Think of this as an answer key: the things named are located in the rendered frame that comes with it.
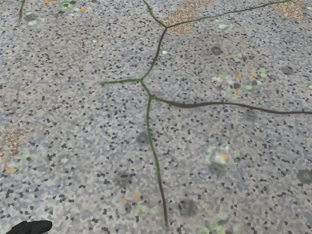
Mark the left robot hand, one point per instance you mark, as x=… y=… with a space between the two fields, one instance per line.
x=31 y=227

